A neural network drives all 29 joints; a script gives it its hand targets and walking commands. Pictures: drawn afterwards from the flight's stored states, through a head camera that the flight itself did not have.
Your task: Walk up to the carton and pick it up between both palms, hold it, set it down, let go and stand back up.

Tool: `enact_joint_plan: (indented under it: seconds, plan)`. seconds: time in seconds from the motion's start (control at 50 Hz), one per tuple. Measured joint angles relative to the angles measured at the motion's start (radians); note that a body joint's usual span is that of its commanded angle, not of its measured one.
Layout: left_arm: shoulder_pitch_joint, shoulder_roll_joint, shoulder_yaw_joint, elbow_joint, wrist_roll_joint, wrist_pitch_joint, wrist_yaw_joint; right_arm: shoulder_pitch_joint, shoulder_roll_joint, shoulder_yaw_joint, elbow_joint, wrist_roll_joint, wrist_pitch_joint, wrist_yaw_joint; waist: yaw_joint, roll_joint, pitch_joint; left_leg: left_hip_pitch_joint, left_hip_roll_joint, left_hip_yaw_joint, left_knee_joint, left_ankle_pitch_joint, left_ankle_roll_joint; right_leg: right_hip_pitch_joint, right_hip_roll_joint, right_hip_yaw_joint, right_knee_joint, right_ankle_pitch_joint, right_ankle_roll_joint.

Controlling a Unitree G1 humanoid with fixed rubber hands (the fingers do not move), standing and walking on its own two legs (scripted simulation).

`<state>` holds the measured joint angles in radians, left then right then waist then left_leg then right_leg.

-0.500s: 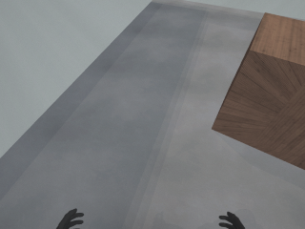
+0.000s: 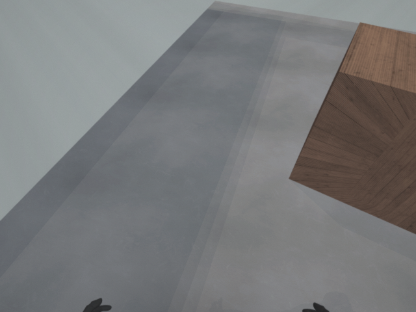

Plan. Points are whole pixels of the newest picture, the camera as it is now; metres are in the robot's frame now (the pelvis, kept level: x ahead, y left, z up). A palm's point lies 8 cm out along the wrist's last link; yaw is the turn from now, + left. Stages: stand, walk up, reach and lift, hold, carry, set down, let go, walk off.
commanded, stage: stand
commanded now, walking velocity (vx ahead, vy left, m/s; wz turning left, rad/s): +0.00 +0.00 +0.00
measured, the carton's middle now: out of the picture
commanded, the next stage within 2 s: none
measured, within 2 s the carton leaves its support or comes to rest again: neither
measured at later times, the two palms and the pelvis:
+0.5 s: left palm out of the picture +0.06 +0.24 -0.12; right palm out of the picture +0.07 -0.24 -0.11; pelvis +0.00 +0.00 +0.00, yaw +0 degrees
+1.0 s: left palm out of the picture +0.04 +0.24 -0.12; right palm out of the picture +0.05 -0.24 -0.12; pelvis +0.00 +0.00 +0.01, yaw +1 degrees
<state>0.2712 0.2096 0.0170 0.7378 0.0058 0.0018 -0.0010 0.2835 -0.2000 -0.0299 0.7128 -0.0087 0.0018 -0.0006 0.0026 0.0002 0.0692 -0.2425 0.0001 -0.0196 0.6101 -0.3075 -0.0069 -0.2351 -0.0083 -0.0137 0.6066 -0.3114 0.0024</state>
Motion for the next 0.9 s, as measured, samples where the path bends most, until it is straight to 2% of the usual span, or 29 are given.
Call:
enact_joint_plan:
  seconds: [0.9]
  plan:
    - [0.027,0.01,-0.013,0.115,-0.004,-0.004,0.012,0.026,-0.003,0.015,0.113,0.006,-0.005,-0.012,0.002,-0.001,-0.021,0.003,0.0,-0.016,-0.055,0.038,-0.005,0.009,0.001,-0.01,-0.058,0.035,-0.003]
